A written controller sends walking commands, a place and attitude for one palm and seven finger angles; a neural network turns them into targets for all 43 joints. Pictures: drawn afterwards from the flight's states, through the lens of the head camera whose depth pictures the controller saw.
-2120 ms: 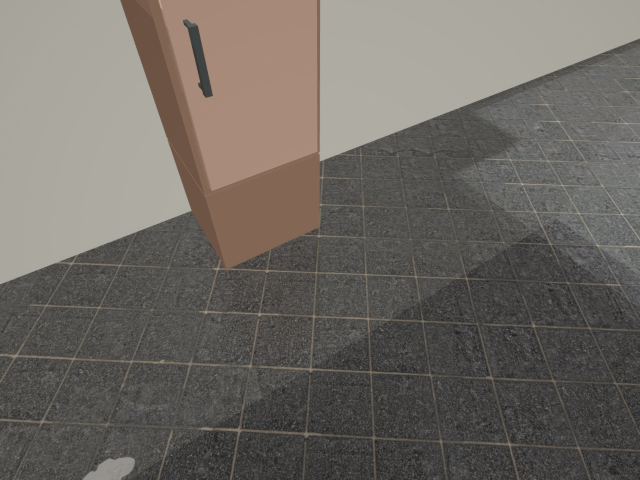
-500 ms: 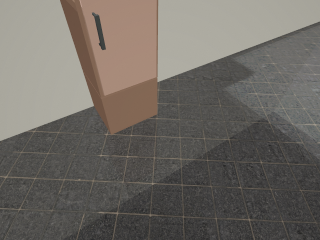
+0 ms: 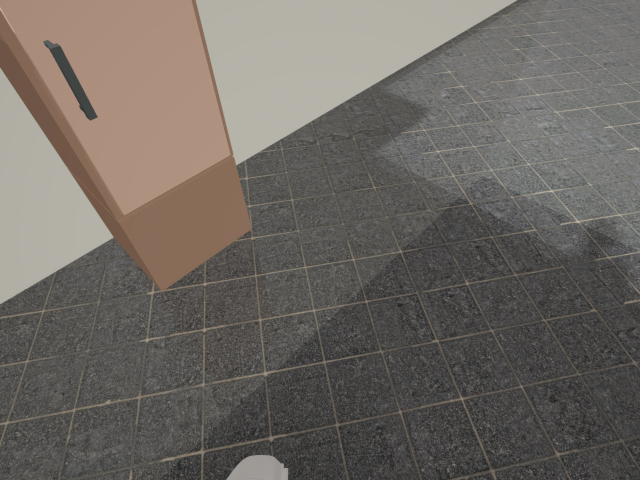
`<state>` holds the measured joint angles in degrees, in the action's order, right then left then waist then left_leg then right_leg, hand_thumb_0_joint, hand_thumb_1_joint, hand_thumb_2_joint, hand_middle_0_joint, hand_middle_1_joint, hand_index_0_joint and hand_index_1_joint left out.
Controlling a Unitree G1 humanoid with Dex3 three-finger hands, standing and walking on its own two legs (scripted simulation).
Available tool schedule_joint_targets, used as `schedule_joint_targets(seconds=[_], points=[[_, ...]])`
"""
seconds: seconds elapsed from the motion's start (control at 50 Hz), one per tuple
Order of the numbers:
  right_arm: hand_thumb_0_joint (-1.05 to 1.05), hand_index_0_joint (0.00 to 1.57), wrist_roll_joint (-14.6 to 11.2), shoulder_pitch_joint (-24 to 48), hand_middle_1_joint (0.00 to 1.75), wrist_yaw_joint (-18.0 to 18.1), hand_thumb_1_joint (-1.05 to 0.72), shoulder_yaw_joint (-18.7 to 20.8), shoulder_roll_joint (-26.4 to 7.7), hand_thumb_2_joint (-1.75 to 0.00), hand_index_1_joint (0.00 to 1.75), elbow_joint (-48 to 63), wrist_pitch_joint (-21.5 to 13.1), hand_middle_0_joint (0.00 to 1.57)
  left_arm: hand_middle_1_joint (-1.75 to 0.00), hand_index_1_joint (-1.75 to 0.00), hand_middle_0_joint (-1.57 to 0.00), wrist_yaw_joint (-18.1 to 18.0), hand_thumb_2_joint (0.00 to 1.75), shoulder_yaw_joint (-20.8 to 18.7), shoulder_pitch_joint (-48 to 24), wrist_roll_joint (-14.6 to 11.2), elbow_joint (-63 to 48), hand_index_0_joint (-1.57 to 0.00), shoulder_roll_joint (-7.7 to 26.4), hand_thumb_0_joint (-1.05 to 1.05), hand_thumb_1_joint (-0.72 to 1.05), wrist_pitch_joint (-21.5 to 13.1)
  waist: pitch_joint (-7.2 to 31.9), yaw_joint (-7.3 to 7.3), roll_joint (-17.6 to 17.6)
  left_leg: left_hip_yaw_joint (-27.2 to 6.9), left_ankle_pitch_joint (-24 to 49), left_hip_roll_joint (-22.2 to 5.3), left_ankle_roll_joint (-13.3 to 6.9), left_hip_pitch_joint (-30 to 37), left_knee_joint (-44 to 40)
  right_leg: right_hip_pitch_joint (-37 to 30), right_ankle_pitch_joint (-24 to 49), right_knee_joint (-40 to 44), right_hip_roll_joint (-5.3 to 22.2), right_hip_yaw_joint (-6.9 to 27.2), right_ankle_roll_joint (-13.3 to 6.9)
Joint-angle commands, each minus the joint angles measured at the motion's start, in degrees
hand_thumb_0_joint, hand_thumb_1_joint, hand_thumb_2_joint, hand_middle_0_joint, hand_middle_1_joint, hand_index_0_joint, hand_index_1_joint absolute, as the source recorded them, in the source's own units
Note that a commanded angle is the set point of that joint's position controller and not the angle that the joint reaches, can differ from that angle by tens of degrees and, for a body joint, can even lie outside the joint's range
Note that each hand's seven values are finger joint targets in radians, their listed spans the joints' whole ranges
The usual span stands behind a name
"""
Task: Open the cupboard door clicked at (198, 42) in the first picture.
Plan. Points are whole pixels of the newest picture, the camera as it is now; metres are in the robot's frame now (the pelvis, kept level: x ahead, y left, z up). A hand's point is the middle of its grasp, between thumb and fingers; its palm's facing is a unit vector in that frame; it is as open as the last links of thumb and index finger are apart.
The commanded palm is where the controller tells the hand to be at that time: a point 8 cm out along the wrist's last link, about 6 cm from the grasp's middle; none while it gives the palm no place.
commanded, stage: walk to a spot facing it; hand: left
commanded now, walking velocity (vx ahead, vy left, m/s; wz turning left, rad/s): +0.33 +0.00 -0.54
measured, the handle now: (70, 81) +0.84 +0.64 +0.06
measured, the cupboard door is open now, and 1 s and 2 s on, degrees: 0 0 0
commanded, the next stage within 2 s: none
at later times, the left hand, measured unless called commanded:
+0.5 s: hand (163, 409) +0.24 +0.30 -0.19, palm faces -0.18 -0.97 -0.17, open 7.4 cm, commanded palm none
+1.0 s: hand (275, 274) +0.53 +0.16 -0.19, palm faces -0.54 -0.83 -0.11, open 7.4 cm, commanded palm none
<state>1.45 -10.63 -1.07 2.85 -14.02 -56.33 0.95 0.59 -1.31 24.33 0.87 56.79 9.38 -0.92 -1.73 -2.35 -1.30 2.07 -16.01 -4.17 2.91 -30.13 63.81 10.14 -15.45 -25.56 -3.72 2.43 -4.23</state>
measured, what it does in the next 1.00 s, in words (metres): walks ahead, turning right: left foot, then right foot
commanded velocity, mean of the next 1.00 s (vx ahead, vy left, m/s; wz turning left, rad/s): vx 0.22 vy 0.00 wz -0.58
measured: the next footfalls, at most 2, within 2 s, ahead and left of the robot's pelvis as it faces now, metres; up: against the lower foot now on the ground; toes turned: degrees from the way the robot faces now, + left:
left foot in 0.34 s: +0.26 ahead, +0.15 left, +0.00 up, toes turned -6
right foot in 1.00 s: +0.40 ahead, +0.00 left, +0.00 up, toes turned -43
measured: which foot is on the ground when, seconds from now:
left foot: up 0.00-0.32, down 0.34-0.98, up 1.00-1.00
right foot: down 0.00-0.36, up 0.38-0.98, down 1.00-1.00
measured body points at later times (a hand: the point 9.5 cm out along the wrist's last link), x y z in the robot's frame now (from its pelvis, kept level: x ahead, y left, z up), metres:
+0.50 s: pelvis +0.19 +0.10 -0.01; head +0.20 +0.14 +0.44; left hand +0.25 +0.35 -0.17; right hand +0.23 -0.15 -0.12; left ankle +0.22 +0.16 -0.74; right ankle +0.08 -0.03 -0.63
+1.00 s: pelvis +0.36 +0.07 -0.02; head +0.41 +0.06 +0.43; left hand +0.55 +0.20 -0.18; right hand +0.16 -0.03 -0.16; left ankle +0.24 +0.17 -0.69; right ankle +0.37 +0.03 -0.74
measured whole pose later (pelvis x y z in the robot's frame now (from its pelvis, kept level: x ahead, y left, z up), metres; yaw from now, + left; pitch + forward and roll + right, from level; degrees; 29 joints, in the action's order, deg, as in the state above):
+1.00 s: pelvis +0.36 +0.07 -0.02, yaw -34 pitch +0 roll +0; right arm 0.0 -29.6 1.4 0.9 -4.4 -62.2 -1.0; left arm 1.6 -3.3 9.8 1.4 53.4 8.9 0.9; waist -5.1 0.8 2.6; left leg 24.7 -24.4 -3.9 1.0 -4.4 47.5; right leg 19.5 -11.2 -35.8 -2.3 -12.2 -6.9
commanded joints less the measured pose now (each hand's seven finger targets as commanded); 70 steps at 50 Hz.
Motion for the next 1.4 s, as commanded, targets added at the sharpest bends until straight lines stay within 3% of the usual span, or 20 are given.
schedule_joint_targets(seconds=[0.0, 0.24, 0.3, 0.34, 0.36, 0.42, 0.5, 0.74, 0.82, 0.88, 0.92, 0.94, 0.96, 0.98, 1.0, 1.02, 1.06, 1.12, 1.3, 1.38], points=[[0.00, 0.20, 0.0, 5.0, 0.30, 0.3, -0.90, 1.6, -3.5, -0.90, 0.30, 6.4, -2.1, 0.20, -0.30, -0.30, -0.20, -0.9, 0.90, -3.3, 3.5, 0.2, -2.2, -0.20, 11.0, 0.00, 0.90, -2.8, -0.6, 0.32, 5.6, -1.7, 4.5, -1.9, 1.1, -10.4, -0.7, -6.3, 7.4, 12.8, 14.3, 18.2, -5.2], [0.00, 0.20, -0.8, 13.0, 0.30, 0.1, -0.90, 0.9, -1.1, -0.90, 0.30, 11.0, -4.0, 0.20, -0.30, -0.30, -0.20, -2.1, 0.90, -3.7, 5.6, 1.0, -0.1, -0.20, 10.6, 0.00, 0.90, -2.4, -1.8, -2.12, 11.3, 1.2, -1.1, 1.5, -0.5, -2.2, -22.4, -9.1, 25.8, 6.5, 13.7, 20.1, -5.8], [0.00, 0.20, -0.9, -6.1, 0.30, 1.7, -0.90, 2.0, -5.1, -0.90, 0.30, 5.5, -4.9, 0.20, -0.30, -0.30, -0.20, -1.8, 0.90, -4.6, -1.1, 0.4, -1.9, -0.20, 11.4, 0.00, 0.90, -2.6, 4.6, 7.24, 8.1, 0.3, 5.0, 2.0, -2.2, 28.8, -36.5, 4.9, 28.0, -9.9, 7.8, 15.1, -2.0], [0.00, 0.20, -0.1, -19.2, 0.30, 2.3, -0.90, 4.1, -15.4, -0.90, 0.30, 2.0, -5.3, 0.20, -0.30, -0.30, -0.20, -0.5, 0.90, -4.2, 1.7, -0.7, -3.6, -0.20, 5.6, 0.00, 0.90, -2.6, 14.0, 8.90, -18.3, -31.4, 1.6, -25.3, -8.9, 46.5, -45.8, 26.0, -16.9, -42.6, -2.3, 2.1, 3.2], [0.00, 0.20, -0.6, -15.5, 0.30, 2.3, -0.90, 3.5, -13.8, -0.90, 0.30, 3.5, -4.5, 0.20, -0.30, -0.30, -0.20, -0.5, 0.90, -4.2, -0.4, -0.4, -4.1, -0.20, 7.3, 0.00, 0.90, -2.3, 8.9, 7.75, -11.2, -32.9, -4.8, -26.6, -11.0, 37.5, -49.2, 26.1, -15.3, -47.6, 2.7, 4.5, 2.7], [0.00, 0.20, -0.3, -5.0, 0.30, 2.4, -0.90, 0.7, -3.2, -0.90, 0.30, 5.0, -5.5, 0.20, -0.30, -0.30, -0.20, 0.9, 0.90, -4.9, -3.9, 1.1, -3.0, -0.20, 6.4, 0.00, 0.90, -0.4, -6.3, 1.76, -6.2, -14.5, -4.2, -17.0, -3.6, 16.0, -53.8, 23.9, -2.1, -50.2, 7.8, 1.2, 3.6], [0.00, 0.20, -0.7, -7.5, 0.30, 3.0, -0.90, 0.2, -0.6, -0.90, 0.30, 2.8, -6.8, 0.20, -0.30, -0.30, -0.20, 1.3, 0.90, -4.8, -0.7, 1.2, -1.7, -0.20, 3.7, 0.00, 0.90, 2.0, -3.4, -0.83, -7.8, 1.6, 15.3, -11.3, 1.7, 17.2, -51.4, 23.3, 6.0, -49.9, 7.0, -0.7, 4.7], [0.00, 0.20, -0.4, -19.5, 0.30, 4.2, -0.90, -0.6, -0.8, -0.90, 0.30, -2.6, -6.5, 0.20, -0.30, -0.30, -0.20, 1.5, 0.90, -4.2, -15.9, 0.9, -6.0, -0.20, 3.0, 0.00, 0.90, 3.3, -6.0, 2.60, -3.1, 8.8, 41.3, -13.4, 1.6, 34.6, -49.0, 37.7, 7.4, -40.5, 6.5, -6.0, 5.0], [0.00, 0.20, -0.3, -20.5, 0.30, 4.5, -0.90, -0.6, -1.1, -0.90, 0.30, -3.6, -5.1, 0.20, -0.30, -0.30, -0.20, 1.1, 0.90, -3.4, -18.6, 0.5, -6.7, -0.20, 2.4, 0.00, 0.90, 3.2, -6.4, 2.77, -4.5, 15.4, 62.1, -11.2, 2.3, 34.8, -45.0, 28.1, 3.1, -26.0, 3.1, -13.8, 3.2], [0.00, 0.20, -0.6, -18.5, 0.30, 4.2, -0.90, 0.7, -3.7, -0.90, 0.30, -2.6, -3.9, 0.20, -0.30, -0.30, -0.20, 0.4, 0.90, -4.2, -11.9, 0.7, -5.2, -0.20, 4.5, 0.00, 0.90, 2.6, -1.3, -0.56, -9.5, 18.5, 82.5, -11.4, 2.4, 33.0, -33.9, 14.3, -0.4, -17.8, -1.6, -19.0, 1.1], [0.00, 0.20, -1.4, -14.5, 0.30, 3.5, -0.90, 1.7, -5.5, -0.90, 0.30, -0.7, -3.8, 0.20, -0.30, -0.30, -0.20, 0.0, 0.90, -5.1, -2.9, 1.0, -2.9, -0.20, 7.1, 0.00, 0.90, 1.5, 3.4, -4.53, -11.2, 17.8, 73.0, -12.9, -0.5, 27.7, -19.8, 1.4, 2.3, -12.2, -0.4, -16.0, -0.9], [0.00, 0.20, -1.8, -12.8, 0.30, 2.9, -0.90, 1.6, -4.8, -0.90, 0.30, 0.5, -3.7, 0.20, -0.30, -0.30, -0.20, -0.2, 0.90, -5.7, 2.3, 1.1, -1.5, -0.20, 9.8, 0.00, 0.90, 0.6, 6.4, -7.27, -7.2, 16.6, 53.0, -12.5, -0.8, 19.3, -4.6, -10.0, 9.2, -3.8, 4.6, -10.6, -3.6], [0.00, 0.20, -2.5, -12.5, 0.30, 2.5, -0.90, 0.8, -0.7, -0.90, 0.30, 2.8, -3.6, 0.20, -0.30, -0.30, -0.20, -0.7, 0.90, -5.8, 5.3, 0.6, -1.0, -0.20, 13.4, 0.00, 0.90, -0.1, 11.4, -7.23, 6.1, 14.7, -10.0, -2.8, 0.2, 1.7, 13.3, -23.4, 34.6, -1.6, 20.0, 13.6, -11.1], [0.00, 0.20, -1.8, -9.0, 0.30, 3.3, -0.90, 1.2, 0.2, -0.90, 0.30, 4.8, -3.6, 0.20, -0.30, -0.30, -0.20, -1.4, 0.90, -5.9, 2.4, -0.9, -1.7, -0.20, 14.9, 0.00, 0.90, 0.1, 11.4, -4.94, 5.9, 5.2, -20.2, 0.3, 0.4, -5.0, 22.1, -21.0, 52.9, 0.0, 26.8, 23.8, -15.8], [0.00, 0.20, -1.4, -8.0, 0.30, 3.4, -0.90, 1.5, 0.2, -0.90, 0.30, 5.7, -3.0, 0.20, -0.30, -0.30, -0.20, -2.0, 0.90, -5.6, -1.6, -1.1, -3.1, -0.20, 13.8, 0.00, 0.90, 0.5, 5.0, -2.70, 0.9, -0.3, -14.0, -2.3, -0.4, -5.5, 20.5, -13.9, 50.2, 1.9, 26.0, 16.3, -15.3], [0.00, 0.20, -1.3, -8.1, 0.30, 2.8, -0.90, 1.3, 1.8, -0.90, 0.30, 6.4, -2.2, 0.20, -0.30, -0.30, -0.20, -2.1, 0.90, -5.1, -5.5, -1.0, -4.8, -0.20, 12.5, 0.00, 0.90, 0.2, 2.0, -0.10, -1.5, -2.3, -9.5, -3.6, -0.1, -5.0, 17.6, -7.8, 43.1, 3.5, 22.8, 14.0, -7.8], [0.00, 0.20, -0.4, -9.8, 0.30, 2.8, -0.90, 1.4, 1.5, -0.90, 0.30, 4.5, -0.9, 0.20, -0.30, -0.30, -0.20, -2.5, 0.90, -4.6, -9.7, -0.6, -5.6, -0.20, 9.4, 0.00, 0.90, -0.5, 0.7, 3.29, 3.7, -2.0, -5.1, -4.5, 0.9, -2.2, 11.8, -0.2, 38.2, 6.3, 18.5, 10.7, -1.3], [0.00, 0.20, -0.2, -8.0, 0.30, 3.0, -0.90, 1.1, 0.9, -0.90, 0.30, 4.6, 0.2, 0.20, -0.30, -0.30, -0.20, -2.2, 0.90, -4.4, -10.5, 0.2, -5.9, -0.20, 9.8, 0.00, 0.90, -0.8, 0.1, 4.58, 3.7, -1.4, -5.9, -4.3, 2.2, 0.2, 4.8, 5.2, 40.9, 4.6, 15.9, 6.7, -6.3], [0.00, 0.20, -0.7, 5.8, 0.30, 2.7, -0.90, 0.5, -1.3, -0.90, 0.30, 9.8, -1.0, 0.20, -0.30, -0.30, -0.20, -1.3, 0.90, -6.0, -7.8, 0.6, -7.5, -0.20, 13.4, 0.00, 0.90, 1.0, 5.2, -0.23, 12.0, 2.5, -3.5, 1.0, 3.0, 3.4, -19.3, -4.3, 45.6, -3.9, 10.6, 10.6, -4.3], [0.00, 0.20, -1.0, -0.5, 0.30, 3.1, -0.90, 1.4, -4.9, -0.90, 0.30, 8.9, -1.7, 0.20, -0.30, -0.30, -0.20, -1.7, 0.90, -6.1, -11.1, 0.0, -9.1, -0.20, 13.8, 0.00, 0.90, 1.8, 8.8, 3.71, 9.7, 2.2, 9.6, 0.6, 1.4, 19.6, -39.9, -0.5, 38.0, -12.3, 9.1, 11.5, -0.2]])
